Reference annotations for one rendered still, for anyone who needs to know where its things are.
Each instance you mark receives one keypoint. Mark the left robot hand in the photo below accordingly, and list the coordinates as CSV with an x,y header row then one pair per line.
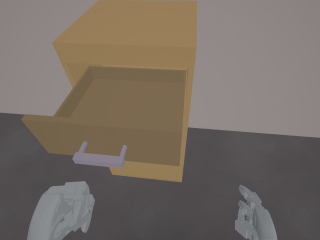
x,y
70,202

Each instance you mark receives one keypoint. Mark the handle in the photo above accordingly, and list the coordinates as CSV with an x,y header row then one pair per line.
x,y
99,159

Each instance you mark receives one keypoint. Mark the drawer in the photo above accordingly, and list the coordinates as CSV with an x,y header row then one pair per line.
x,y
141,108

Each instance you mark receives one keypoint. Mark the cabinet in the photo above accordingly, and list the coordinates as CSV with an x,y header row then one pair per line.
x,y
147,34

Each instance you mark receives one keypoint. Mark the right robot hand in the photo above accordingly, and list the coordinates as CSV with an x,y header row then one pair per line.
x,y
259,224

